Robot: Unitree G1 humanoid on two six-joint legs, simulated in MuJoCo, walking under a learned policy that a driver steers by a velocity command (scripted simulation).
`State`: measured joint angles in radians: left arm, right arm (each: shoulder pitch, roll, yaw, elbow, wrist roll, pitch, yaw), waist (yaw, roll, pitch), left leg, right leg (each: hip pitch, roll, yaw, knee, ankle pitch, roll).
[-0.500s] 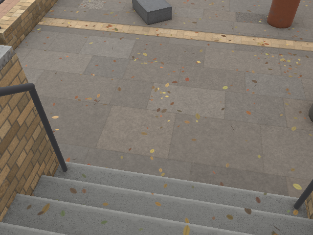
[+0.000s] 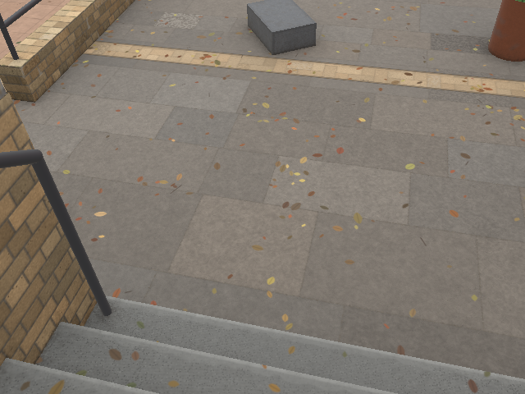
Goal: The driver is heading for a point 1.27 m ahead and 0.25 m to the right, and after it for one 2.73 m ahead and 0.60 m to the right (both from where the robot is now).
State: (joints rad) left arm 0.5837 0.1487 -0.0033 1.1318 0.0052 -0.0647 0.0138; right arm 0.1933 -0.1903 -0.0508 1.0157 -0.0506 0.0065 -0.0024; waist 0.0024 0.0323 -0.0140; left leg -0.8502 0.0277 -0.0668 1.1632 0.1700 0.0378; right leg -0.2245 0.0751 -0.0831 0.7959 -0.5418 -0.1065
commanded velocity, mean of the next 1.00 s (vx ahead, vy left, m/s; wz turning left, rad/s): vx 0.50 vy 0.00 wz -0.21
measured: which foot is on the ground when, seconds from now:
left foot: up 0.00-0.24, down 0.26-0.78, up 0.80-1.00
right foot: down 0.00-0.28, up 0.30-0.76, down 0.78-1.00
